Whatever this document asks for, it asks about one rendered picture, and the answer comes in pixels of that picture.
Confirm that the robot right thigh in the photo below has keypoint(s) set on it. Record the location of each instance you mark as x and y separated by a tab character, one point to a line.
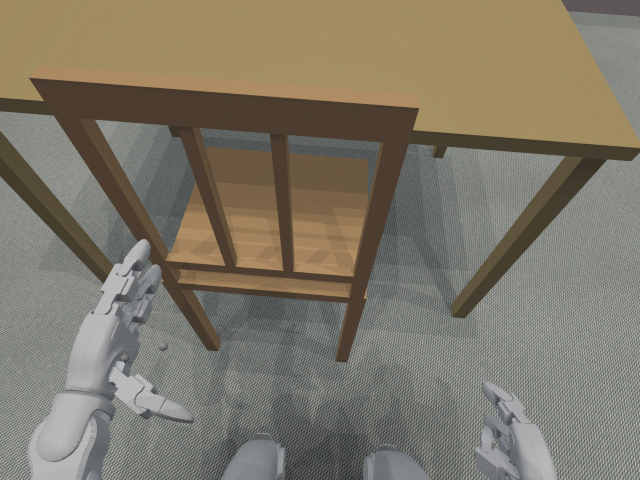
392	465

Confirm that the robot left hand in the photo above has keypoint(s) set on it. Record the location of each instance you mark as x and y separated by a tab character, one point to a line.
110	330

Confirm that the robot right hand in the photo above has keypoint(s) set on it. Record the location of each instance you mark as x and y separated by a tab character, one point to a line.
523	454

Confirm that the left robot forearm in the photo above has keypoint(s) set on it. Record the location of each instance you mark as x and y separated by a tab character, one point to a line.
71	443

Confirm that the table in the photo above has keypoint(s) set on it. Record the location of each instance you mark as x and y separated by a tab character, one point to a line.
503	75

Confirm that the chair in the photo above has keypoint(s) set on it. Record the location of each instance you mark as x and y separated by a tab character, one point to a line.
259	223

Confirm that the left robot shin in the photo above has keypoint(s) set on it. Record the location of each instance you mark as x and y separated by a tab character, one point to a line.
263	436

